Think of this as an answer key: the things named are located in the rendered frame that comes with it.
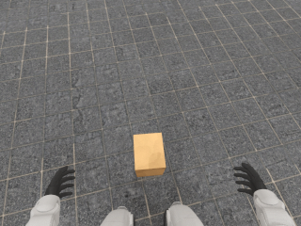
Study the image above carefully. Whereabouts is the robot right thigh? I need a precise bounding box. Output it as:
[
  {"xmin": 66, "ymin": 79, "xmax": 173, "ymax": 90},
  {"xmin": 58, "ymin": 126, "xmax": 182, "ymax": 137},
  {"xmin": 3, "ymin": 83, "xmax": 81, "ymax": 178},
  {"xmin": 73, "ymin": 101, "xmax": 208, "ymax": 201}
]
[{"xmin": 166, "ymin": 204, "xmax": 204, "ymax": 226}]

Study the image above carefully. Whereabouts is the left robot forearm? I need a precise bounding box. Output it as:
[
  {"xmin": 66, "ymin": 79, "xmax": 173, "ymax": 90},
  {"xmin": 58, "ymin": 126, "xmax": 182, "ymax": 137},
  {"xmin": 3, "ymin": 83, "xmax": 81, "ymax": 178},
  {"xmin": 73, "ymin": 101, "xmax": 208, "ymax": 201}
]
[{"xmin": 25, "ymin": 194, "xmax": 60, "ymax": 226}]

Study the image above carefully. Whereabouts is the right robot forearm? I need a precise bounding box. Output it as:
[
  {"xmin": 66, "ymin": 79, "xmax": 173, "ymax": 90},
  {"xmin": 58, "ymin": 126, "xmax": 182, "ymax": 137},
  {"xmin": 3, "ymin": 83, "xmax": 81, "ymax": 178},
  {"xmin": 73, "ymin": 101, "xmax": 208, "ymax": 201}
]
[{"xmin": 253, "ymin": 189, "xmax": 295, "ymax": 226}]

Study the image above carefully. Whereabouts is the left robot hand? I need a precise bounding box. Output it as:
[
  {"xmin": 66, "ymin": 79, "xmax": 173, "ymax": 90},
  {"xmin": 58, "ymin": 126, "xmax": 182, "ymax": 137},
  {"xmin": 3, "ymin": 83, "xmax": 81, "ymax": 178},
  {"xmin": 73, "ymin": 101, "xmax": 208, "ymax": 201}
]
[{"xmin": 44, "ymin": 166, "xmax": 75, "ymax": 199}]

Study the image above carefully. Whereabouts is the carton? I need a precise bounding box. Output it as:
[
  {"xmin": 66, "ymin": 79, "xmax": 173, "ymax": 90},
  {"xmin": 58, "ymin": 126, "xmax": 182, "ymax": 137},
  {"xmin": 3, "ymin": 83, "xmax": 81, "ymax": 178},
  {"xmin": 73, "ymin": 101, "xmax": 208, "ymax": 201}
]
[{"xmin": 133, "ymin": 133, "xmax": 166, "ymax": 177}]

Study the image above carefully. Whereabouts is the robot right shin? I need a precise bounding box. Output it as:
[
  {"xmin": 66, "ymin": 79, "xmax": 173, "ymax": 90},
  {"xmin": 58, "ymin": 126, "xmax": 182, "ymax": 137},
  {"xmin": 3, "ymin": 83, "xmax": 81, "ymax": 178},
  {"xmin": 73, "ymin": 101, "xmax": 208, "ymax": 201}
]
[{"xmin": 170, "ymin": 202, "xmax": 182, "ymax": 207}]

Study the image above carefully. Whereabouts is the right robot hand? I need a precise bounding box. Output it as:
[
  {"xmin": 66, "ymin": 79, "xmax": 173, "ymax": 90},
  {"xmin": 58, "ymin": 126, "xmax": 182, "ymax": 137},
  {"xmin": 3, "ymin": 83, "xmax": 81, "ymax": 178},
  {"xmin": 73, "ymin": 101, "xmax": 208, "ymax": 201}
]
[{"xmin": 233, "ymin": 162, "xmax": 267, "ymax": 197}]

